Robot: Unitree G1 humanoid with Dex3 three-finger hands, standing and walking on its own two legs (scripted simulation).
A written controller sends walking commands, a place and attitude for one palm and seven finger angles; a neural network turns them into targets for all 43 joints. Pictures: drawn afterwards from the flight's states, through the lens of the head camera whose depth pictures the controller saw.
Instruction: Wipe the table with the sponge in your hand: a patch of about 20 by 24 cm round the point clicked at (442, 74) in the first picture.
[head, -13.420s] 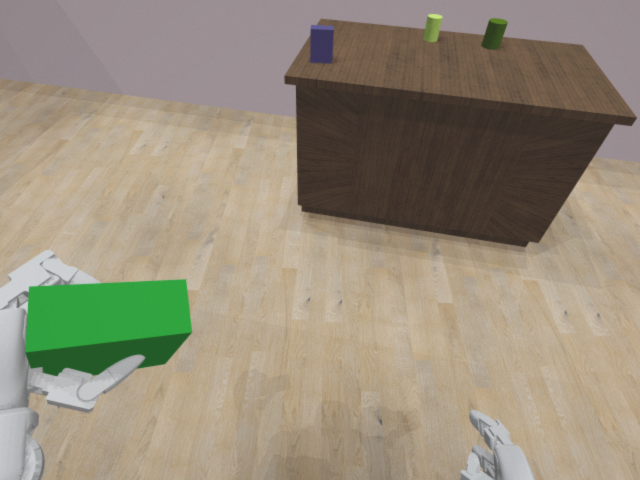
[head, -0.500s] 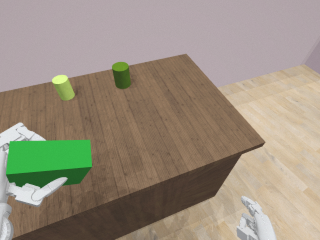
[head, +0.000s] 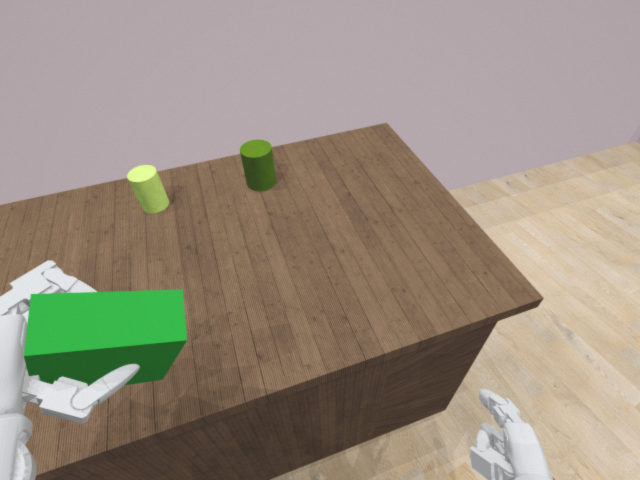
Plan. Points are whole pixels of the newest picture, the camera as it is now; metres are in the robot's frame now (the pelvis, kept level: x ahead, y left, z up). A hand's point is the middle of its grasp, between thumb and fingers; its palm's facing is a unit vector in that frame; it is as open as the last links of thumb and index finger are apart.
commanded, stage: come to a stop and stand still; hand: left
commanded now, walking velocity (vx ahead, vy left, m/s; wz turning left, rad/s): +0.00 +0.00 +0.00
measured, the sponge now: (130, 342) +0.22 +0.21 +0.13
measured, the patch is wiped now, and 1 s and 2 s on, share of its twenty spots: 0.00 0.00 0.00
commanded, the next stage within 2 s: look again from close up in 0.88 s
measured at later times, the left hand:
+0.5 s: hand out of the picture +0.18 +0.36 +0.16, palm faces +0.44 -0.82 -0.36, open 9.4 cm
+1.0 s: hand out of the picture +0.19 +0.36 +0.16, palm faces +0.36 -0.85 -0.39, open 9.4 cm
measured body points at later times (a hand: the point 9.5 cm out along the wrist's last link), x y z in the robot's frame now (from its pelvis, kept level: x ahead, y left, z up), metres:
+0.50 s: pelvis -0.04 +0.09 +0.00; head -0.03 +0.12 +0.45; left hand +0.15 +0.40 +0.18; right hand +0.11 -0.13 -0.08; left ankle +0.01 +0.15 -0.74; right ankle +0.00 -0.03 -0.74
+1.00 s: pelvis -0.03 +0.12 +0.00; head +0.00 +0.15 +0.45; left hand +0.16 +0.41 +0.18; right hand +0.16 -0.09 -0.07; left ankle +0.01 +0.15 -0.74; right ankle -0.03 -0.03 -0.74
